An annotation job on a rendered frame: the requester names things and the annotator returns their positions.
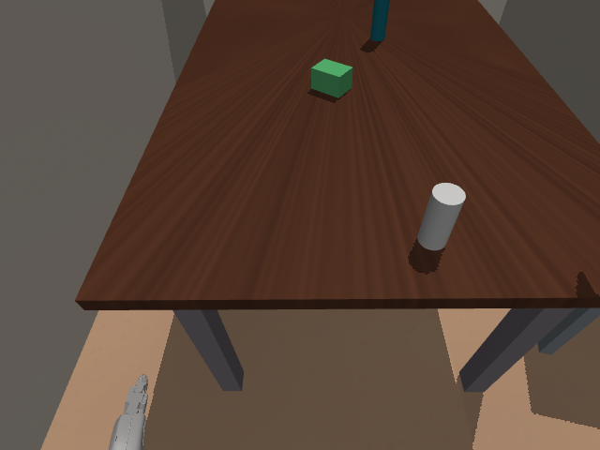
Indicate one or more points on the left robot hand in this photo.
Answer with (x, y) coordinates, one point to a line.
(129, 428)

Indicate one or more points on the table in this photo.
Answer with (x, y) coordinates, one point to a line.
(257, 192)

